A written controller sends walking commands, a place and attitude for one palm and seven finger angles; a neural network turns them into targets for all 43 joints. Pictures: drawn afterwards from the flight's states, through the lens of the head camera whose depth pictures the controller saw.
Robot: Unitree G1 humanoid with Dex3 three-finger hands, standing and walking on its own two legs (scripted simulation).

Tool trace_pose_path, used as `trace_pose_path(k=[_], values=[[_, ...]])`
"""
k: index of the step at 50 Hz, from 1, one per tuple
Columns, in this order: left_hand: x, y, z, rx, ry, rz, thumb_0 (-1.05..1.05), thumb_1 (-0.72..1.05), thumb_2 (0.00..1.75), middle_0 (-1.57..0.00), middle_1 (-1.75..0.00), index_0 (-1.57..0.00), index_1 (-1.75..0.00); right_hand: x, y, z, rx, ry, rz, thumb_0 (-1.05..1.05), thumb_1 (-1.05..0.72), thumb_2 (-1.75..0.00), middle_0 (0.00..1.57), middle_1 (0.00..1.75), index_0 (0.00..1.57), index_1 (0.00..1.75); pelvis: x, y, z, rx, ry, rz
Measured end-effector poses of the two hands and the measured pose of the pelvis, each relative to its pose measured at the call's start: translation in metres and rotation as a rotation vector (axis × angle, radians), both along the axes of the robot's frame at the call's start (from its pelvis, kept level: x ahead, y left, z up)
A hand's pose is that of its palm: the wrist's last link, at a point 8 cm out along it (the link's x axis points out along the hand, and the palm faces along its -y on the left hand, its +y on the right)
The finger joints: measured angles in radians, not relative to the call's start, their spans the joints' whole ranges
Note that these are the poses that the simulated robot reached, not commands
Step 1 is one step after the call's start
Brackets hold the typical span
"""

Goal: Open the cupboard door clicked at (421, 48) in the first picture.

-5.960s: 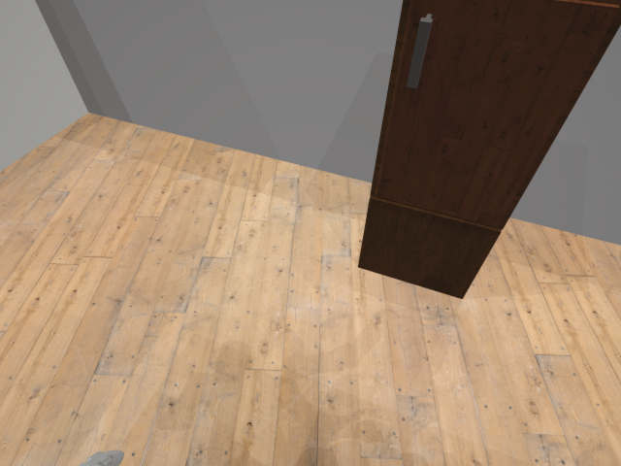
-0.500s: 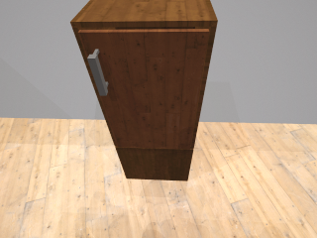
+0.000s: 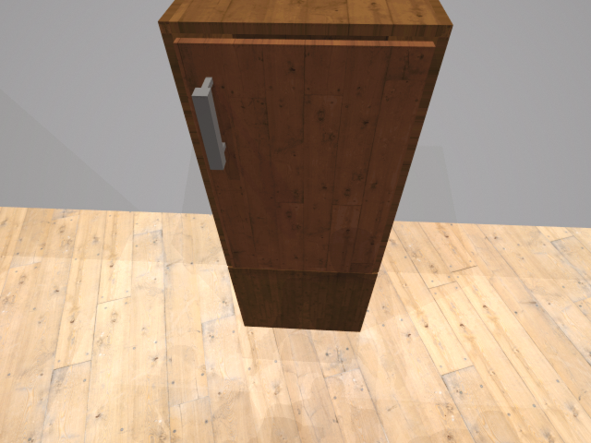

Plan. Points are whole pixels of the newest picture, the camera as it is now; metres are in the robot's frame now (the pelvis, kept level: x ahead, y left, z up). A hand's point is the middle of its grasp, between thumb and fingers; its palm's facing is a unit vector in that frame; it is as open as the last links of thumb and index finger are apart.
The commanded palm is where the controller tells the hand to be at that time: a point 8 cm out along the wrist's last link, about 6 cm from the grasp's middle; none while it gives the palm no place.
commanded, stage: come to a stop and stand still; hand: left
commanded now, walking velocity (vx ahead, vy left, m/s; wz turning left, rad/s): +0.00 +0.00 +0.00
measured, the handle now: (213, 124) +0.56 +0.18 +0.13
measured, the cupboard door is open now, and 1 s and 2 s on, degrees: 0 0 0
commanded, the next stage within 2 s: look again from close up in 0.10 s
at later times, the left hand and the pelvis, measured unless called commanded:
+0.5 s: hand out of the picture +0.03 +0.14 -0.17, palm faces +0.01 -0.97 -0.22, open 7.4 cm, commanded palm none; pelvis +0.00 -0.04 +0.01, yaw +0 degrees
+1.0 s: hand (198, 389) +0.18 +0.14 +0.01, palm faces +0.24 -0.97 -0.06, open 7.6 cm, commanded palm +0.10 +0.19 -0.03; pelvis -0.03 -0.06 -0.01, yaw +4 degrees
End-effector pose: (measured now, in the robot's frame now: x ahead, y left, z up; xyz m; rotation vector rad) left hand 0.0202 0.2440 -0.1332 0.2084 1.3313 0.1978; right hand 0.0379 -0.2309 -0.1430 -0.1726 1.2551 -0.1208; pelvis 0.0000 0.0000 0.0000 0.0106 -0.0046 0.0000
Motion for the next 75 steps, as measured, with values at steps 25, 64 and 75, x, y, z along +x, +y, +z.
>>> trace_pose_path(k=[25, 64, 75], values=[[0.005, -0.053, 0.000, -0.039, 0.004, -0.008, 0.01, 0.91, 0.90, -0.21, -0.30, -0.20, -0.30, -0.022, -0.038, 0.001, 0.005, 0.096, -0.027, 0.00, -0.91, -0.90, 0.20, 0.29, 0.20, 0.30, 0.002, -0.040, 0.006, 0.005, -0.001, 0.004], [0.077, -0.036, 0.120, -0.142, -1.291, -0.105, 0.01, 0.51, 0.74, -0.24, -0.55, -0.23, -0.54, 0.139, -0.061, 0.067, -0.097, -0.831, 0.234, 0.01, -0.91, -0.90, 0.20, 0.29, 0.20, 0.30, -0.055, -0.062, -0.059, -0.029, 0.139, 0.073], [0.122, -0.018, 0.162, -0.174, -1.300, -0.238, 0.01, 0.26, 0.63, -0.25, -0.71, -0.25, -0.71, 0.067, -0.021, 0.027, 0.011, -0.614, 0.164, 0.01, -0.90, -0.90, 0.21, 0.30, 0.21, 0.30, -0.061, -0.050, -0.046, -0.049, 0.114, 0.072]])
